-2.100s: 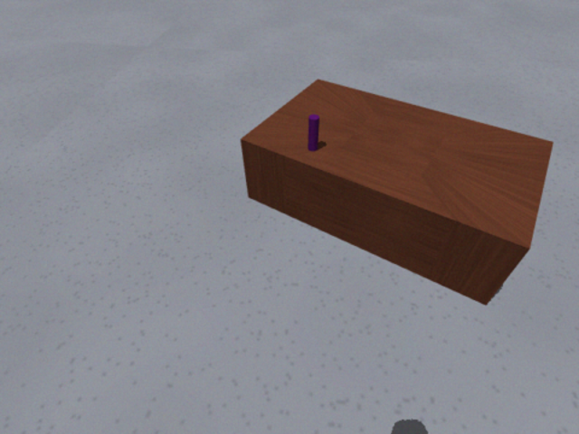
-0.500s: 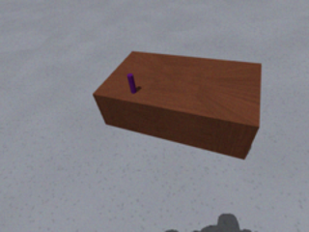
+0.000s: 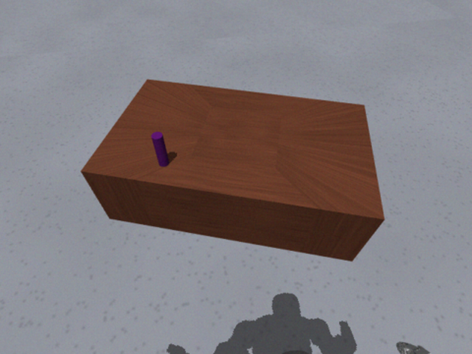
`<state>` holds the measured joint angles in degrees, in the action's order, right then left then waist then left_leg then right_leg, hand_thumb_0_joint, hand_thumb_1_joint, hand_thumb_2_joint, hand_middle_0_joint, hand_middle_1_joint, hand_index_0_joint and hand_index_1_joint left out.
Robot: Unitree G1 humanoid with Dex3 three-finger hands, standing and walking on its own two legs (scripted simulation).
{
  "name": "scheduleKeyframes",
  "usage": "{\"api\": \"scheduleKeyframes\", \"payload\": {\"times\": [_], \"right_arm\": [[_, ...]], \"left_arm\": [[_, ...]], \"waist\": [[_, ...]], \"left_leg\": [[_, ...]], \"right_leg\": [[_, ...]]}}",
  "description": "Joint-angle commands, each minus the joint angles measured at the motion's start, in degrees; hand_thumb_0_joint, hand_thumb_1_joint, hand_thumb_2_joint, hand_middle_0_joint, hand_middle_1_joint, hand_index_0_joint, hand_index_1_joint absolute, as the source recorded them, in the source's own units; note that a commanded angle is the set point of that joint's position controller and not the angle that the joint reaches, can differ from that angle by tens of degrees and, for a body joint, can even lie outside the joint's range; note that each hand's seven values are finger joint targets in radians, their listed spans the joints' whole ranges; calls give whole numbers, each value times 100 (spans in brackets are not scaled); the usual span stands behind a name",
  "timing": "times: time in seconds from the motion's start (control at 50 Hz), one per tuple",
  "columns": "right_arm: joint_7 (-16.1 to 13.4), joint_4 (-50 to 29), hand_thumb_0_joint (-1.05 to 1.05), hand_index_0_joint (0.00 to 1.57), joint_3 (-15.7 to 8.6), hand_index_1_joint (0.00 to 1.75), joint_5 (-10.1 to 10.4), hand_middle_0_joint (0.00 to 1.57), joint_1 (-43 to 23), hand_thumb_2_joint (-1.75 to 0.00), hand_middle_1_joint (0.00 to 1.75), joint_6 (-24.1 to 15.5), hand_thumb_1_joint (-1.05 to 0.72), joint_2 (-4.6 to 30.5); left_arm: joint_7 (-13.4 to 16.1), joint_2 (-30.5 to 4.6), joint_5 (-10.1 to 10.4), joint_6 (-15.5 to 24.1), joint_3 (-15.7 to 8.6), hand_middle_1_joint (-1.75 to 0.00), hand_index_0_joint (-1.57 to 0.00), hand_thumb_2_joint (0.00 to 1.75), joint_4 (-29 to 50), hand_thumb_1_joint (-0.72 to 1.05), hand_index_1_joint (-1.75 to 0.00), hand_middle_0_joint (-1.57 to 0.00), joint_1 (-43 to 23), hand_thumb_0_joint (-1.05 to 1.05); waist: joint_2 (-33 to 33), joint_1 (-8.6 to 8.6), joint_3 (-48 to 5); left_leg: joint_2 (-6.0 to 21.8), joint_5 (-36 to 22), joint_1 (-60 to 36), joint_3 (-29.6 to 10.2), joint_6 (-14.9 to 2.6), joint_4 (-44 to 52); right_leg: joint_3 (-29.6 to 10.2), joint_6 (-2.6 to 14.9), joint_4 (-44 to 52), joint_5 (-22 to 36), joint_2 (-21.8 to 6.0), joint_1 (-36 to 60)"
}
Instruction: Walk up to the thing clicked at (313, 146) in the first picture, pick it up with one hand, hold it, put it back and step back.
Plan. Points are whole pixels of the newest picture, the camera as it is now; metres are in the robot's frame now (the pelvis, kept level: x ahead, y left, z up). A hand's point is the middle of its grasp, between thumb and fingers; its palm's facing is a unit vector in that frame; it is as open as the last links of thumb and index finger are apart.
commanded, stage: walk up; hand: left
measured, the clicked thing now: (160, 150) +0.91 +0.27 -0.33
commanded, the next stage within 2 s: none
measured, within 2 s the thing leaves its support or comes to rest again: neither
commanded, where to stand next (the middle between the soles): +0.44 +0.15 m, yaw -10 degrees
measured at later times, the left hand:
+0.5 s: hand (68, 305) +0.27 +0.33 -0.11, palm faces -0.08 -0.88 -0.47, open 7.4 cm
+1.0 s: hand (43, 232) +0.44 +0.46 -0.14, palm faces -0.24 -0.89 -0.39, open 7.4 cm
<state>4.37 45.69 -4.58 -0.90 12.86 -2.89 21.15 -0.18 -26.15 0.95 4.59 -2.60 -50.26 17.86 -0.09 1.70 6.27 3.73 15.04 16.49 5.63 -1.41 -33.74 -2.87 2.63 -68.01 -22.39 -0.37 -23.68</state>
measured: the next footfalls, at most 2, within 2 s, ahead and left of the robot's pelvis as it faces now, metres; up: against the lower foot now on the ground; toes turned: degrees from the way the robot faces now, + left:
right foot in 0.26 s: +0.26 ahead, -0.08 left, +0.00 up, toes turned -7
left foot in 0.68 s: +0.37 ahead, +0.27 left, +0.00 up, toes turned -1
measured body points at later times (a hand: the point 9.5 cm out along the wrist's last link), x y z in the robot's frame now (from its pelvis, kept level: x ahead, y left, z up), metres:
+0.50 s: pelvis +0.18 +0.06 -0.01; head +0.19 +0.02 +0.44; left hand +0.27 +0.38 -0.08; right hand +0.22 -0.26 -0.14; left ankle +0.22 +0.21 -0.67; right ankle +0.22 -0.08 -0.73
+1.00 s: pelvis +0.33 +0.20 +0.00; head +0.35 +0.20 +0.45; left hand +0.46 +0.50 -0.11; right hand +0.27 -0.12 -0.10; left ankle +0.33 +0.27 -0.73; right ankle +0.39 +0.04 -0.68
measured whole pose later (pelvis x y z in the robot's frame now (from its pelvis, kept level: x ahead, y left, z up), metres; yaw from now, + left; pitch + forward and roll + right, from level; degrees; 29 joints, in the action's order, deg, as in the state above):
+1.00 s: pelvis +0.33 +0.20 +0.00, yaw -9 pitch -3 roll +0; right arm 2.5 48.1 -3.4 -1.2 23.5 -3.0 22.8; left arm -1.3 -24.5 -0.6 3.0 -2.6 -51.3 16.1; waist -0.9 3.3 5.7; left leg 0.1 17.8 10.0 9.6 -4.4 -30.1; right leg -1.0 0.7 -52.9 -16.3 -1.4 -30.4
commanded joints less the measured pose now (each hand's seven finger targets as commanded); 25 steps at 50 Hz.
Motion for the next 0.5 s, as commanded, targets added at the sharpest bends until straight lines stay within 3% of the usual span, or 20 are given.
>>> {"api": "scheduleKeyframes", "payload": {"times": [0.0,0.04,0.08,0.12,0.18,0.2,0.22,0.24,0.26,0.28,0.3,0.32,0.38,0.42,0.48], "right_arm": [[-149,-397,0,20,-400,30,50,20,377,-90,30,-164,-90,1567],[-150,-461,0,20,-354,30,9,20,437,-90,30,-159,-90,1479],[-146,-512,0,20,-361,30,-44,20,590,-90,30,-138,-90,1521],[-125,-598,0,20,-367,30,-93,20,577,-90,30,-92,-90,1558],[-110,-767,0,20,-359,30,-99,20,333,-90,30,17,-90,1486],[-101,-811,0,20,-337,30,-66,20,271,-90,30,48,-90,1461],[-83,-868,0,20,-258,30,-27,20,293,-90,30,53,-90,1258],[-80,-922,0,20,-172,30,-11,20,522,-90,30,54,-90,1018],[-77,-905,0,20,-98,30,-37,20,967,-90,30,114,-90,866],[-108,-766,0,20,-211,30,-83,20,1005,-90,30,248,-90,1406],[-130,-731,0,20,-308,30,-106,20,892,-90,30,306,-90,1641],[-143,-644,0,20,-323,30,-92,20,658,-90,30,315,-90,1656],[-80,-433,0,20,-297,30,-47,20,869,-90,30,301,-90,1518],[-34,-406,0,20,-311,30,-114,20,874,-90,30,319,-90,1432],[50,-422,0,20,-352,30,-126,20,710,-90,30,336,-90,1384]], "left_arm": [[1,-765,83,77,-285,-30,-20,90,302,90,-30,-20,541,0],[-30,-731,39,76,-274,-30,-20,90,406,90,-30,-20,256,0],[-36,-715,-6,75,-299,-30,-20,90,533,90,-30,-20,-51,0],[-20,-747,-42,91,-327,-30,-20,90,592,90,-30,-20,-184,0],[16,-718,-65,129,-370,-30,-20,90,492,90,-30,-20,96,0],[49,-776,-76,139,-429,-30,-20,90,399,90,-30,-20,372,0],[103,-984,-94,171,-543,-30,-20,90,280,90,-30,-20,823,0],[174,-1376,-123,202,-686,-30,-20,90,231,90,-30,-20,1302,0],[234,-1773,-128,202,-762,-30,-20,90,412,90,-30,-20,1305,0],[267,-1709,-87,177,-687,-30,-20,90,596,90,-30,-20,901,0],[289,-1717,-29,149,-667,-30,-20,90,631,90,-30,-20,647,0],[291,-1598,-31,143,-629,-30,-20,90,620,90,-30,-20,488,0],[258,-1380,-48,202,-558,-30,-20,90,646,90,-30,-20,190,0],[231,-1369,-94,245,-545,-30,-20,90,652,90,-30,-20,233,0],[189,-1454,-123,273,-566,-30,-20,90,685,90,-30,-20,124,0]], "waist": [[848,-55,-367],[849,27,-227],[846,147,-196],[881,177,-256],[652,-45,-439],[368,-234,-627],[-97,-522,-928],[-914,-775,-1206],[-1635,-602,-1387],[-592,-517,-1099],[-552,-453,-867],[-348,-405,-528],[-456,-175,-287],[-541,-157,-294],[-719,-152,-162]], "left_leg": [[1098,-1991,-887,-996,-1018,1438],[1018,-2268,-957,-644,-1128,1434],[1214,-2512,-1011,-697,-1261,1463],[1216,-2700,-896,-573,-1179,1324],[977,-2245,-551,-359,-892,691],[821,-2211,-395,-231,-750,200],[581,-1971,-17,-91,-582,-594],[115,-1043,745,114,-306,-1915],[-420,1641,1769,-127,-54,-2904],[-220,1791,1933,-820,-2,-3351],[-104,1833,1983,-957,1,-3677],[57,1567,2019,-1137,4,-3694],[222,775,1708,-1087,63,-3187],[255,547,1597,-962,130,-2956],[360,293,1341,-660,231,-2211]], "right_leg": [[-74,-76,690,452,-261,-669],[95,-173,1383,543,-305,-782],[311,-212,1925,573,-315,-749],[597,-162,2495,789,-315,-334],[788,-30,3174,1319,-66,634],[917,1,3615,1658,90,1278],[713,69,3778,1818,42,2176],[-486,345,4231,929,-610,2928],[-2953,843,4739,525,-2144,3397],[-3591,1183,5092,-634,-2498,2782],[-3709,1470,5195,-1123,-2520,2301],[-3201,1326,5303,-1077,-2239,1844],[-1602,925,5157,48,-1537,1233],[-1200,997,5007,678,-1427,1010],[-731,972,5118,58,-1263,503]]}}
